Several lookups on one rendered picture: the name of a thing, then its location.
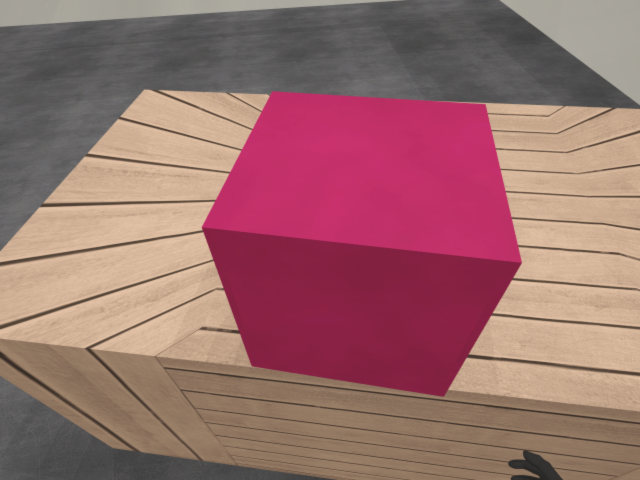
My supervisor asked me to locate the robot right hand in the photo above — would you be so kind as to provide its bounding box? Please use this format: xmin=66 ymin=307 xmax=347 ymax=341
xmin=508 ymin=450 xmax=563 ymax=480

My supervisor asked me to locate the pedestal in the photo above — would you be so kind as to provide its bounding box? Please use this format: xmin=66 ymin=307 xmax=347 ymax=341
xmin=0 ymin=90 xmax=640 ymax=480

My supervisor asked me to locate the carton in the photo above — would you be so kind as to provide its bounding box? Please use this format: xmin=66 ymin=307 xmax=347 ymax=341
xmin=202 ymin=91 xmax=522 ymax=397

